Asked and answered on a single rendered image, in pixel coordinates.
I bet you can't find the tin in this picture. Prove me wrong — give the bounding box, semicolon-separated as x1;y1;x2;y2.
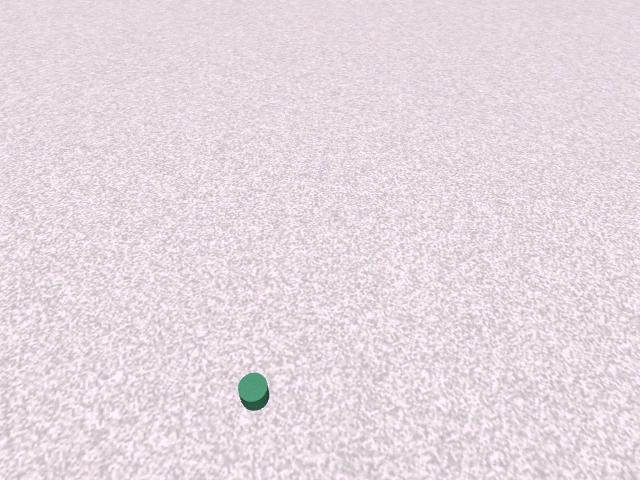
238;373;269;411

